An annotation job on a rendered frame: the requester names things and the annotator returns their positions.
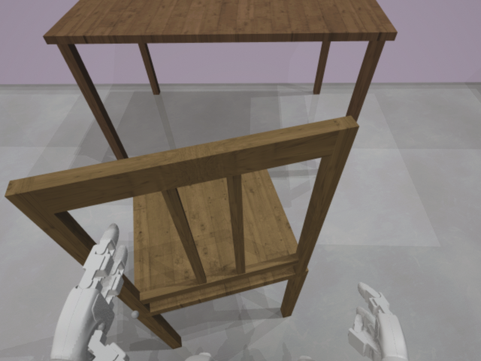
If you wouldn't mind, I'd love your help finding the left robot hand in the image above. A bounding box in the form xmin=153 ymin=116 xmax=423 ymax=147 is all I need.
xmin=50 ymin=223 xmax=129 ymax=361

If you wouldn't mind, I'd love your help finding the chair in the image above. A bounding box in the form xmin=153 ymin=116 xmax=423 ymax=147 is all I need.
xmin=5 ymin=116 xmax=359 ymax=349

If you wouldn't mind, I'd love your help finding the table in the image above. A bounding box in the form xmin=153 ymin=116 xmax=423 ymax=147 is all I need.
xmin=43 ymin=0 xmax=398 ymax=160

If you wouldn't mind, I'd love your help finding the right robot hand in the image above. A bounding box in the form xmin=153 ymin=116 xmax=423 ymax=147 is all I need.
xmin=349 ymin=282 xmax=409 ymax=361

